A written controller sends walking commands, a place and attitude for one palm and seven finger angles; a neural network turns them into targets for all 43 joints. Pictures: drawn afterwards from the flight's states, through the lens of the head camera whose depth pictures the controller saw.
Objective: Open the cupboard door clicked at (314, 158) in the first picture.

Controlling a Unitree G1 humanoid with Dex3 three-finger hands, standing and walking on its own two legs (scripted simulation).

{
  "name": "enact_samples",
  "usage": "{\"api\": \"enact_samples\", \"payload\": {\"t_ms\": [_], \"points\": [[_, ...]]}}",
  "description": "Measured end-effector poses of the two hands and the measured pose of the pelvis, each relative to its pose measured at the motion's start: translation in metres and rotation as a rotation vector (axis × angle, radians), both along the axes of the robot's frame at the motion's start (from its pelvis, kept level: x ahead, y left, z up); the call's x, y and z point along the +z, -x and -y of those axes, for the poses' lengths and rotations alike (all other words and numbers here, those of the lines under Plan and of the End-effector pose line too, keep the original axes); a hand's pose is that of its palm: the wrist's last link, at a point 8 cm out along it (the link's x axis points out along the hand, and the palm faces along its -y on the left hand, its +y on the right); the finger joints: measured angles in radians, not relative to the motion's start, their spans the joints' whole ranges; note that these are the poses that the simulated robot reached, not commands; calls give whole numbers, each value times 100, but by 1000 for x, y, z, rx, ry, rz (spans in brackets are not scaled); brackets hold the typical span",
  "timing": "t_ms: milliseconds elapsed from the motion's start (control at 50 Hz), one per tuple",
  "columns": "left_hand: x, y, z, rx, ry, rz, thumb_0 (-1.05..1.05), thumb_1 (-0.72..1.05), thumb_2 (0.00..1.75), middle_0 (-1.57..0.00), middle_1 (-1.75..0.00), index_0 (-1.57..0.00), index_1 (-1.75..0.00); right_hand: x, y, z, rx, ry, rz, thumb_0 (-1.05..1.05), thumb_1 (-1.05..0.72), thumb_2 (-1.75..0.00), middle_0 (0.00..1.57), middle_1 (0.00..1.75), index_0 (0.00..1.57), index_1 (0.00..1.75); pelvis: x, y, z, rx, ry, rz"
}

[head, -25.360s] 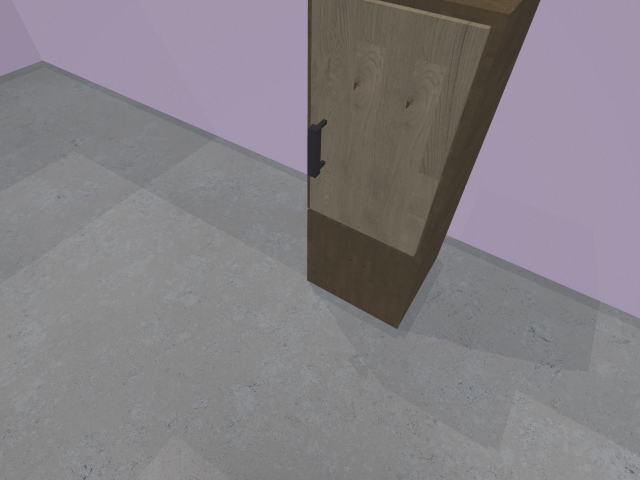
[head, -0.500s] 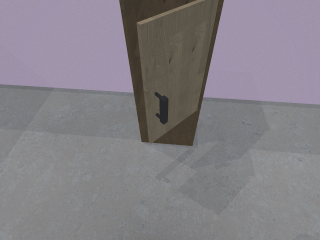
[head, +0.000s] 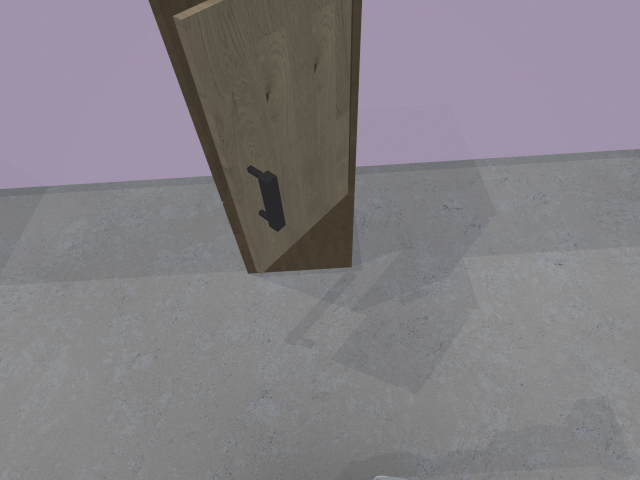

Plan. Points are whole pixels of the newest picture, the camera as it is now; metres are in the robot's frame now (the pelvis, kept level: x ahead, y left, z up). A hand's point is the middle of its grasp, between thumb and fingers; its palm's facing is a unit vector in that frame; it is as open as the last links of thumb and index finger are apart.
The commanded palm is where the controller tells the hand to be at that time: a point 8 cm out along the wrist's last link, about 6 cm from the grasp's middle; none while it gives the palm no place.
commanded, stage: walk to a spot facing it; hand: left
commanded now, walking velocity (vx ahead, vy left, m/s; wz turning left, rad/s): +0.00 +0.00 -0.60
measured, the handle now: (265, 198) +0.60 +0.16 -0.08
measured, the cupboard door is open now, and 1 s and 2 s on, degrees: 47 47 47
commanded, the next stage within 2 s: none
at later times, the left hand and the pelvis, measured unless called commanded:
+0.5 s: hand out of the picture +0.08 +0.21 -0.15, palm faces -0.17 -0.95 -0.27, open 7.3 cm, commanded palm none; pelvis +0.00 +0.01 +0.02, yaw -16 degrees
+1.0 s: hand (259, 429) +0.20 +0.12 -0.16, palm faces -0.56 -0.79 -0.26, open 7.3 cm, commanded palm none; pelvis +0.00 +0.00 +0.00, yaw -35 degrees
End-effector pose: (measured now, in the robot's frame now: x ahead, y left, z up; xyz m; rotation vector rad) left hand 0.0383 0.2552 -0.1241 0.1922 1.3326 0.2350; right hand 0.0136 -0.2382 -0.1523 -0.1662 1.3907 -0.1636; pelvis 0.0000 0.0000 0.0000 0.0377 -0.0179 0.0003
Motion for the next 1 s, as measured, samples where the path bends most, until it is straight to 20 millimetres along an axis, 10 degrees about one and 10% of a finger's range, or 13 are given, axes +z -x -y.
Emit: {"api": "enact_samples", "payload": {"t_ms": [220,480,680,860,1000], "points": [[21,-9,21,-87,-26,-11,0,91,89,-20,-30,-20,-29,24,-42,34,-76,21,150,0,-91,-90,20,30,20,29,18,5,15,-111,-22,-44],[15,-40,5,-220,1,-10,0,91,89,-20,-30,-21,-30,49,-61,23,-169,64,305,0,-91,-90,20,30,20,29,20,4,-6,-271,-9,-65],[8,-114,-3,-379,26,65,0,91,89,-20,-30,-20,-29,46,19,5,-254,120,175,0,-90,-90,20,30,20,29,15,0,-20,-383,34,-60],[3,-176,59,-611,6,135,0,91,89,-19,-30,-20,-29,17,105,17,-474,96,67,0,-90,-90,20,30,20,29,-4,1,4,-523,35,-51],[-2,-187,94,-707,41,107,0,91,89,-20,-30,-20,-29,33,122,18,-593,145,77,1,-91,-90,20,30,20,29,4,-2,1,-609,24,-37]]}}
